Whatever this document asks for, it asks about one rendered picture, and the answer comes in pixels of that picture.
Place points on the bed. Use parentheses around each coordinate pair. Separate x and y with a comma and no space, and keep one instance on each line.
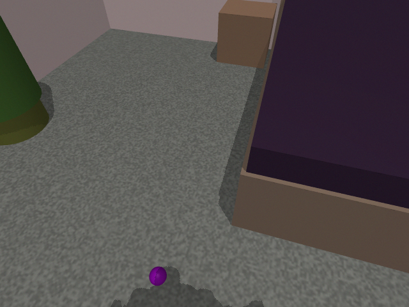
(327,162)

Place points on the ball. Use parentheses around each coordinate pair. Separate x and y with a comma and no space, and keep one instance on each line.
(158,276)

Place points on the potted plant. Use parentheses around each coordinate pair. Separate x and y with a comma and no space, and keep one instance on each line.
(22,114)

